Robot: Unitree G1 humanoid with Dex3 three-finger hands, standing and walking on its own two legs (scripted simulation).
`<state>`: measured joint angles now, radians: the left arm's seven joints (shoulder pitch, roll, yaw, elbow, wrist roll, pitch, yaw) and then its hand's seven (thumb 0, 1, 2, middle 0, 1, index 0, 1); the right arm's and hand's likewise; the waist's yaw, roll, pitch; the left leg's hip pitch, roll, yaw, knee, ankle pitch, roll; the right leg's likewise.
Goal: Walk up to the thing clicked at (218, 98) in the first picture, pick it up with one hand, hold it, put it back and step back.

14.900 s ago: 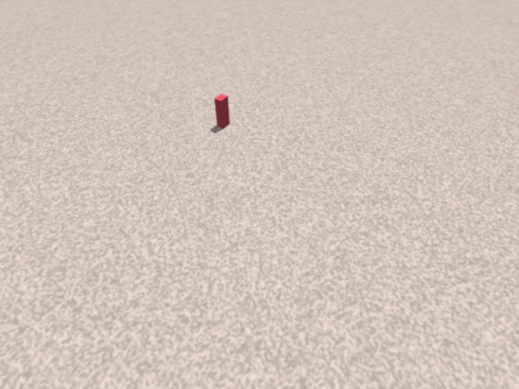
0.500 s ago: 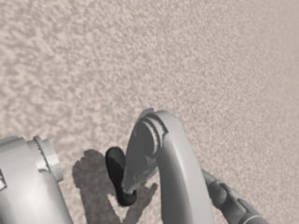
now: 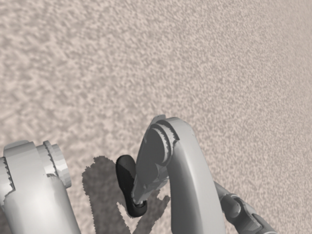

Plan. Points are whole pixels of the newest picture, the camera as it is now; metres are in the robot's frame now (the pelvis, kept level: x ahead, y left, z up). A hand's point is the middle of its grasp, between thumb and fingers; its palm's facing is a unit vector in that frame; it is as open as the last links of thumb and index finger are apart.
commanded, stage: settle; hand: left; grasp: from the side
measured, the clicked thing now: out of the picture +0.45 +0.29 -0.17
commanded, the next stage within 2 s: hold in 1.42 s
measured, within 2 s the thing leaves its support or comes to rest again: neither
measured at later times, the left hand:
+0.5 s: hand out of the picture +0.41 +0.33 -0.03, palm faces +0.34 -0.94 -0.06, open 9.4 cm
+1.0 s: hand out of the picture +0.42 +0.32 +0.04, palm faces +0.34 -0.94 -0.05, open 9.4 cm
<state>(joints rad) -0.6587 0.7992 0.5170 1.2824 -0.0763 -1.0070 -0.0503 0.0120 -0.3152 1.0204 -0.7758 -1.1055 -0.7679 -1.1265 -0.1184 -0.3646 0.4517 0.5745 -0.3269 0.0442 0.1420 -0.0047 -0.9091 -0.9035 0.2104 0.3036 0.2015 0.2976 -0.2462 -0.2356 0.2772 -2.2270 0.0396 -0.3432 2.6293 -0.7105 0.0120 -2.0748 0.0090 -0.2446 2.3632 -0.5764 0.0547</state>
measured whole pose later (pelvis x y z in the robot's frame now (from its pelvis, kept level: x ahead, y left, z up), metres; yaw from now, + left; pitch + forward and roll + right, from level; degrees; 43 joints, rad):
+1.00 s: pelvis +0.02 -0.02 +0.06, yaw +10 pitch +31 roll -7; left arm -0.63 0.47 0.46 0.88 -0.14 -0.59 -0.23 0.01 -0.47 1.09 -0.87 -1.18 -0.86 -1.19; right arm 0.08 -0.31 0.07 0.66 -0.08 0.04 0.07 0.00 -0.91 -0.90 0.21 0.30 0.20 0.30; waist -0.11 -0.01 -0.09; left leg -2.21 0.04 -0.11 2.35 -0.70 0.00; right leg -2.15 -0.06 -0.08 2.27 -0.65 0.01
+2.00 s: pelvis +0.03 -0.02 +0.13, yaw +12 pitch +33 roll -4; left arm -0.54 0.36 0.41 0.71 -0.17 -0.50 -0.23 0.00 -0.51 1.07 -0.91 -1.21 -0.91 -1.20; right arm 0.13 -0.27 0.01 0.65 -0.02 0.01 0.03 0.00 -0.93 -0.90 0.21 0.30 0.20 0.30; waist -0.07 0.02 -0.17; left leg -2.01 0.04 -0.06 2.11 -0.68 0.00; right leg -1.98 -0.06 -0.05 2.06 -0.65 0.00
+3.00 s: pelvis +0.08 +0.00 +0.38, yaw +14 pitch +17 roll -2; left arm -0.14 0.22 0.18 0.35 -0.18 -0.33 -0.07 0.00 -0.41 0.95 -0.90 -1.15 -0.90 -1.15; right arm 0.22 -0.23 0.00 0.64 0.03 -0.05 -0.03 0.01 -0.91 -0.90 0.21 0.30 0.20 0.30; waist -0.02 0.02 -0.12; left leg -1.01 0.05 -0.01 1.24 -0.54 0.00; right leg -0.98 -0.04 -0.05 1.19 -0.51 0.02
